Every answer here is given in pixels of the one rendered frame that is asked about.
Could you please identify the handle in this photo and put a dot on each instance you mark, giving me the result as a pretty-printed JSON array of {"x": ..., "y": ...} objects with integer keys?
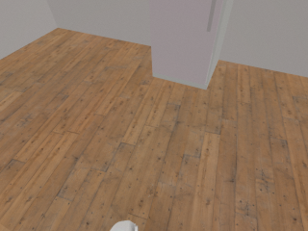
[{"x": 211, "y": 15}]

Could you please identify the fridge door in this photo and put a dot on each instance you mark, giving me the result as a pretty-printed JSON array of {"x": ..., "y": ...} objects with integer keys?
[{"x": 181, "y": 47}]

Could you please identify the left robot thigh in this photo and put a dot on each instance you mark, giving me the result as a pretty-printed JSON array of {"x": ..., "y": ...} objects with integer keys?
[{"x": 125, "y": 225}]

